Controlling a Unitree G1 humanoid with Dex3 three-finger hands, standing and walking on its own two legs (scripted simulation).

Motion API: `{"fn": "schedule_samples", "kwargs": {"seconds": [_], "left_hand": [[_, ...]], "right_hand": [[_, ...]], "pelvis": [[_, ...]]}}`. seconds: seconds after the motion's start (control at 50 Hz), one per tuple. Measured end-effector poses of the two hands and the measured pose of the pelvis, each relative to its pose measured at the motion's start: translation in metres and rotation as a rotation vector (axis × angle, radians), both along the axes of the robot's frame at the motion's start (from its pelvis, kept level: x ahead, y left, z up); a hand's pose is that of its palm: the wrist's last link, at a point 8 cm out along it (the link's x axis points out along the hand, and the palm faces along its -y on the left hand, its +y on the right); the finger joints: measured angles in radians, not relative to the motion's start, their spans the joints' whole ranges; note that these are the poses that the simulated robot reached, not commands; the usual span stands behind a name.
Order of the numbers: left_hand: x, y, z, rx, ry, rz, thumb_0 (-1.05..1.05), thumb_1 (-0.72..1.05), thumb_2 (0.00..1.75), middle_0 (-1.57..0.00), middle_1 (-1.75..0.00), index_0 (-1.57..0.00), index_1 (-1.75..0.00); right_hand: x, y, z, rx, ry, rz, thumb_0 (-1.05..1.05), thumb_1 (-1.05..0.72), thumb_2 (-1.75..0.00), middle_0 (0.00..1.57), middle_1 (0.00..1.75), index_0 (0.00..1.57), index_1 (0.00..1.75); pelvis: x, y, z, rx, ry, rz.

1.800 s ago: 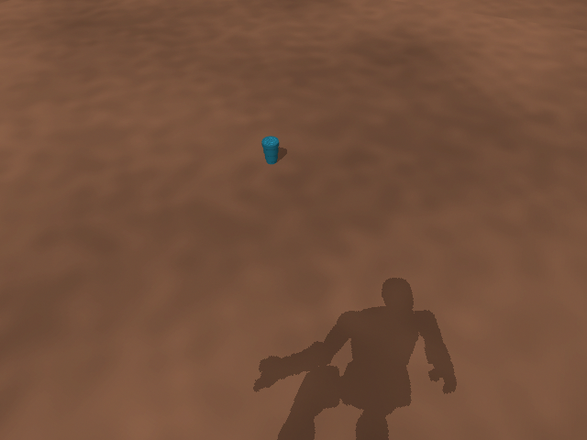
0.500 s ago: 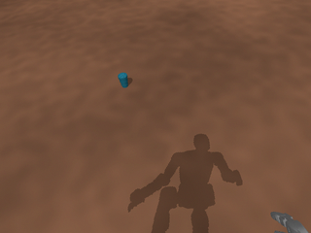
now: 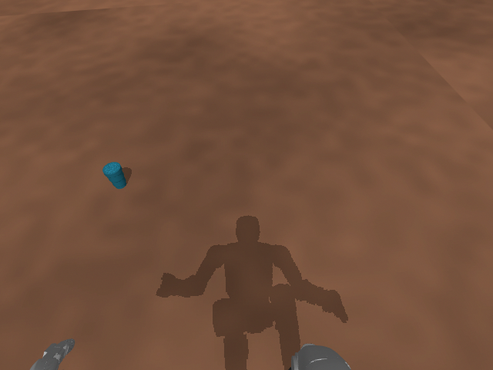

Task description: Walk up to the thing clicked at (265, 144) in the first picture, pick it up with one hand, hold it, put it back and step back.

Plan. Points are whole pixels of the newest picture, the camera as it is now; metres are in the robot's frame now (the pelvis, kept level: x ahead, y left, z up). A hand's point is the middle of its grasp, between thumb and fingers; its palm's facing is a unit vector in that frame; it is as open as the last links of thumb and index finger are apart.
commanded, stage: walk up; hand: left
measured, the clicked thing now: (116, 176) +1.17 +0.63 -0.67
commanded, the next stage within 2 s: none
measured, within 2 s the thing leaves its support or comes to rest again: neither
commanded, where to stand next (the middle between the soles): +0.77 +0.86 m, yaw -62 degrees
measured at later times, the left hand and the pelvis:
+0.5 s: hand (5, 259) +0.40 +0.51 -0.09, palm faces -0.34 -0.77 -0.55, open 7.4 cm; pelvis +0.17 +0.25 +0.03, yaw -19 degrees
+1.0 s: hand out of the picture +0.56 +0.64 -0.10, palm faces -0.45 -0.66 -0.61, open 7.4 cm; pelvis +0.36 +0.40 +0.00, yaw -31 degrees
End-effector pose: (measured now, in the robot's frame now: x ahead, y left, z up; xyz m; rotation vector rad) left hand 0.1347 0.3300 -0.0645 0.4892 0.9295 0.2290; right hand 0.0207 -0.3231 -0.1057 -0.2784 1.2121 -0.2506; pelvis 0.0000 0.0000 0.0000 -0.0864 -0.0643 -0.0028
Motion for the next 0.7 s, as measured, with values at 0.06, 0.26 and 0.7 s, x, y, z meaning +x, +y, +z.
{"fn": "schedule_samples", "kwargs": {"seconds": [0.06,0.26,0.7], "left_hand": [[0.009,0.015,0.005,-0.013,-0.004,0.012,0.0,0.9,0.9,-0.21,-0.3,-0.2,-0.3],[0.097,0.143,-0.003,0.055,0.111,-0.132,0.01,0.89,0.9,-0.21,-0.3,-0.21,-0.3],[0.351,0.218,0.019,0.131,0.14,-0.415,0.0,0.9,0.9,-0.21,-0.3,-0.2,-0.3]], "right_hand": [[0.043,0.03,0.012,0.026,-0.067,0.039,0.01,-0.9,-0.9,0.2,0.3,0.2,0.3],[0.12,0.115,0.041,-0.063,-0.249,-0.014,0.0,-0.9,-0.9,0.2,0.3,0.2,0.3],[0.057,0.333,-0.002,0.044,0.118,-0.483,0.01,-0.9,-0.9,0.2,0.3,0.2,0.3]], "pelvis": [[0.021,0.025,0.01,0.002,-0.025,-0.02],[0.098,0.153,0.001,0.039,0.001,-0.192],[0.245,0.288,0.013,0.085,0.055,-0.442]]}}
